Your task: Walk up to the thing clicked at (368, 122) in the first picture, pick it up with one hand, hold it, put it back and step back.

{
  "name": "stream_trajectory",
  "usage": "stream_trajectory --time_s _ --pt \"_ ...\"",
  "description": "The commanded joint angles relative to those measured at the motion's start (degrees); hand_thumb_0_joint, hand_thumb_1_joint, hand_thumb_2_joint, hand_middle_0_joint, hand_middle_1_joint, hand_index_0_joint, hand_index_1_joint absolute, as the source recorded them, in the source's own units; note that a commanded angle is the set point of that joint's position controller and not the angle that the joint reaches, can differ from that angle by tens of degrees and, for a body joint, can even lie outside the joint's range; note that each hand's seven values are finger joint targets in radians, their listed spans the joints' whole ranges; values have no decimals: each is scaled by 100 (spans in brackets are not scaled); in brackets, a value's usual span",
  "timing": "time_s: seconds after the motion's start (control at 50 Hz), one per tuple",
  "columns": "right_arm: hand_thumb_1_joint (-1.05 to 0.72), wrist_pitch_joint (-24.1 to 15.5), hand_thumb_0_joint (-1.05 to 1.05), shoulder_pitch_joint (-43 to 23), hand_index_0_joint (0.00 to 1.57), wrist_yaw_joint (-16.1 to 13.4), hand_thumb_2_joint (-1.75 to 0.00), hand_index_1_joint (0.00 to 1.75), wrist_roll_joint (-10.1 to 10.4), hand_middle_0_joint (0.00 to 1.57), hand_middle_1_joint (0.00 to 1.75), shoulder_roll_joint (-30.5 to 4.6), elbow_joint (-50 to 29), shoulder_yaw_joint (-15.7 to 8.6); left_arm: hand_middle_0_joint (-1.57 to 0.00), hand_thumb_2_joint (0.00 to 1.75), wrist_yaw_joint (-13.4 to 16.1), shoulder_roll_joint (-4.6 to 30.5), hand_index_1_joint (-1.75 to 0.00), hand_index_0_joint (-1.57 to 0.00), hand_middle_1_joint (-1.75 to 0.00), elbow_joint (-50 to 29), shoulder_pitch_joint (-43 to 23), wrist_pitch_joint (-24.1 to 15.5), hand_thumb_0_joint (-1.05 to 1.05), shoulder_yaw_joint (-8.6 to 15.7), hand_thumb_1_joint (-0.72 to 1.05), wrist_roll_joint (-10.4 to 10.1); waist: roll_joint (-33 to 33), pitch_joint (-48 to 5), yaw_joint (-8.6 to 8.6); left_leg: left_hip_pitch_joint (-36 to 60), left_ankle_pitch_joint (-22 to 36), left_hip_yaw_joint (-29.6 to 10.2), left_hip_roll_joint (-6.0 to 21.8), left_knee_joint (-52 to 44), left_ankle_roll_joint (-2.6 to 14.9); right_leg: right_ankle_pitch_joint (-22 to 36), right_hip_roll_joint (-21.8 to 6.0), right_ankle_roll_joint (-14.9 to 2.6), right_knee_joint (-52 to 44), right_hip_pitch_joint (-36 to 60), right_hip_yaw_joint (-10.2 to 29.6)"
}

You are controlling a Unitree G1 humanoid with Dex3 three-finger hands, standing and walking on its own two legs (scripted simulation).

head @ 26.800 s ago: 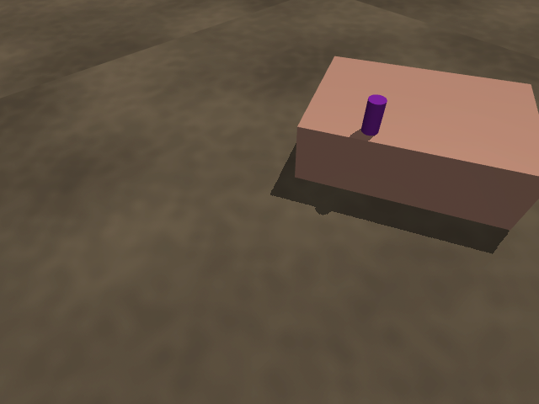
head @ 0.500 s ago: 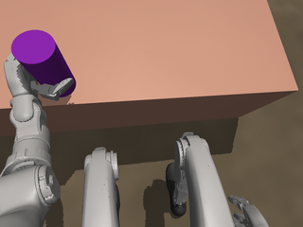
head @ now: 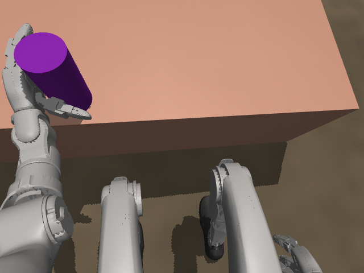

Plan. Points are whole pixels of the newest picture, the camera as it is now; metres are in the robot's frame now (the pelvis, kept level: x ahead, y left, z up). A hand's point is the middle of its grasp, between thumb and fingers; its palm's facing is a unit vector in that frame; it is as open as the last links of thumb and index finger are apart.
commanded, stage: withdraw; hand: left
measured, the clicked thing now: (60, 80) +0.51 +0.20 +0.00
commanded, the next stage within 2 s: rise in 0.26 s
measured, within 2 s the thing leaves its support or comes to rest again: neither
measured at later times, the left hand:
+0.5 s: hand out of the picture +0.50 +0.29 +0.11, palm faces +0.22 -0.95 -0.22, open 17.6 cm
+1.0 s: hand out of the picture +0.39 +0.26 +0.19, palm faces +0.20 -0.91 -0.36, open 17.4 cm
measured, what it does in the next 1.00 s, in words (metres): rises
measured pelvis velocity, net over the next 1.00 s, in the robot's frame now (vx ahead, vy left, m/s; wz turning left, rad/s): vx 0.07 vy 0.00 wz -0.01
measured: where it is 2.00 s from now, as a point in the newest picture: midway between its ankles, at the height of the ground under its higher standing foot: (174, 251)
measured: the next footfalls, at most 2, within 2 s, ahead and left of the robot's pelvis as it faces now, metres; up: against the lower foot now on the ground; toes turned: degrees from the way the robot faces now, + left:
none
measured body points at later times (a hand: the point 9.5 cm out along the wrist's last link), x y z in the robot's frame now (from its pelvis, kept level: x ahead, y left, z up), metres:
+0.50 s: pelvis +0.01 +0.00 +0.11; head +0.20 +0.03 +0.52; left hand +0.48 +0.34 +0.13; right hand +0.10 -0.27 -0.01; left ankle +0.08 +0.12 -0.38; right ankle +0.12 -0.15 -0.38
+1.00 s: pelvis +0.07 +0.00 +0.28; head +0.16 +0.02 +0.72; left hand +0.38 +0.30 +0.22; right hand +0.16 -0.27 +0.17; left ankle +0.08 +0.12 -0.38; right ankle +0.12 -0.15 -0.38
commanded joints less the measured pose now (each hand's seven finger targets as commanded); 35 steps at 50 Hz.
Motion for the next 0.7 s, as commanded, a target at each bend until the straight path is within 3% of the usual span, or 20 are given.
stream_trajectory --time_s 0.0,0.12,0.16,0.2,0.26,0.28,0.3,0.32,0.36,0.38,0.4,0.42,0.5,0.52,0.54,0.58,0.68 --pt "-91 -29 0 923 20 -118 -90 30 37 20 30 -1201 -314 -410 -6 4 -19 1831 -2 -5 -1 -1654 -2440 -454 0 361 -61 -43 1097 -4188 41 2454 869 319 -31 -1812 190 604 185 -407 -1031 2597 -339" --pt "-92 49 0 1031 20 -233 -91 30 161 20 30 -1211 -379 -423 -5 5 -215 2398 -2 -4 -1 -1984 -2428 -92 0 622 -61 -132 1182 -4212 66 2624 422 292 -3 -2184 227 248 199 -377 -1404 2868 -290" --pt "-92 63 0 1012 20 -287 -90 30 247 20 30 -1221 -480 -411 -5 3 -337 2635 -1 -5 -1 -2071 -2348 142 0 680 -61 -157 1351 -4436 185 3013 587 244 17 -2405 208 381 182 -397 -1535 3055 -257" --pt "-92 85 0 1136 20 -352 -90 30 338 20 30 -1252 -504 -480 -5 4 -515 2462 -2 -5 -2 -1854 -1983 456 0 642 -61 -281 1055 -4352 38 3079 610 220 29 -2583 240 386 200 -381 -1866 3292 -256" --pt "-91 28 0 1095 20 -454 -90 30 435 20 30 -1198 -554 -450 -5 3 -713 2378 -3 -6 -3 -1979 -1823 844 0 505 -61 -450 826 -4037 89 3110 539 238 74 -2834 283 303 241 -363 -2319 3687 -213" --pt "-91 14 0 1103 20 -478 -90 30 461 20 30 -1177 -536 -462 -4 3 -767 2244 -2 -5 -3 -1776 -1628 971 0 463 -61 -468 735 -3917 25 3201 587 187 105 -2899 278 354 246 -364 -2403 3666 -227" --pt "-90 -14 0 1080 20 -501 -90 30 484 20 30 -1169 -534 -454 -3 3 -813 2180 -2 -5 -3 -1722 -1500 1068 0 404 -61 -512 686 -3574 31 3154 500 169 126 -2984 285 272 255 -357 -2506 3668 -238" --pt "-90 -33 0 1145 20 -523 -90 30 506 20 30 -1213 -510 -480 -3 3 -834 2114 -2 -5 -4 -1440 -1212 1158 0 483 -61 -554 543 -3372 39 3196 625 103 159 -3031 269 378 262 -365 -2548 3625 -255" --pt "-81 -90 0 1073 20 -541 -88 30 505 20 30 -1112 -528 -415 -2 8 -899 1970 -1 -1 -1 -1722 -1416 1166 0 303 -53 -585 662 -3100 57 3256 708 44 193 -3118 243 432 274 -393 -2594 3453 -255" --pt "-85 35 0 1094 20 -550 -89 30 518 20 30 -1087 -546 -455 -5 6 -557 2908 -2 -4 -2 -1303 -1064 1593 0 259 -45 308 858 -3339 415 3993 853 110 171 -3655 220 457 280 -426 -3011 3986 -187" --pt "-87 105 0 1079 20 -555 -90 30 570 20 30 -1090 -661 -460 -6 6 -357 2680 -2 -5 -2 -1584 -1297 1787 0 215 -47 204 855 -3372 283 4124 879 78 207 -3780 201 497 308 -423 -3169 4074 -187" --pt "-86 158 0 1120 20 -544 -90 30 590 20 30 -1064 -640 -457 -5 6 -233 2631 -2 -4 -1 -1726 -1386 1879 0 177 -47 232 835 -3350 272 4116 861 71 208 -3879 204 523 320 -400 -3260 4225 -186" --pt "-92 274 0 1097 20 -602 -91 30 608 20 30 -1043 -684 -473 -8 6 226 3663 -5 -6 -4 -2058 -1111 2217 0 610 -53 612 989 -3771 541 5074 1366 39 253 -4386 171 904 356 -376 -3702 5042 -207" --pt "-89 295 0 1099 20 -622 -90 30 597 20 30 -1026 -689 -483 -6 8 340 3717 -6 -6 -6 -2162 -1145 2281 0 608 -52 666 1100 -3815 491 5275 1466 55 258 -4514 166 1001 359 -375 -3836 5215 -195" --pt "-89 296 0 1113 20 -640 -90 30 601 20 30 -997 -690 -487 -5 4 444 3570 -5 -5 -5 -2095 -979 2358 0 585 -57 679 1142 -3754 486 5616 1711 13 281 -4682 130 1168 369 -386 -3951 5265 -216" --pt "-89 277 0 1130 20 -670 -90 30 554 20 30 -929 -605 -478 -5 4 620 3144 -5 -5 -5 -1687 -945 2464 0 316 -57 724 1042 -3429 321 5783 1841 75 296 -4841 145 1301 394 -377 -4274 5476 -229" --pt "-89 120 0 1171 20 -682 -90 30 493 20 30 -929 -515 -535 -5 4 826 2297 -5 -5 -5 -1015 -277 2720 0 -239 -58 734 982 -2705 307 6510 2299 126 356 -5404 77 1545 415 -418 -4982 5833 -304"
